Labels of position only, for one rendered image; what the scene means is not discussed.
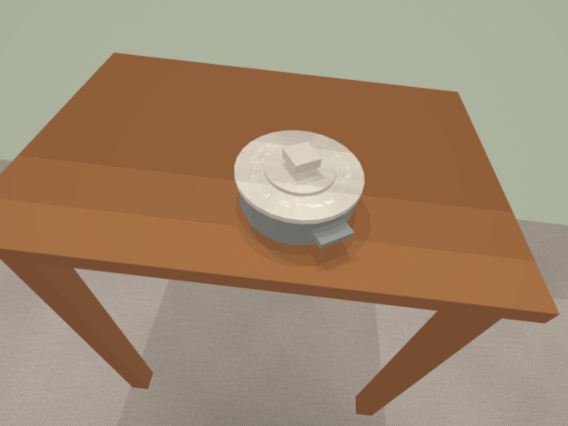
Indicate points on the table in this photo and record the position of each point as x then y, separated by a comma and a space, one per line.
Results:
135, 175

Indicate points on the knob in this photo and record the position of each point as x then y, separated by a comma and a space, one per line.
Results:
301, 157

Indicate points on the pot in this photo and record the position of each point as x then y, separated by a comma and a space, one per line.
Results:
324, 234

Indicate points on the lid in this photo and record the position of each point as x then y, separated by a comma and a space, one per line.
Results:
268, 184

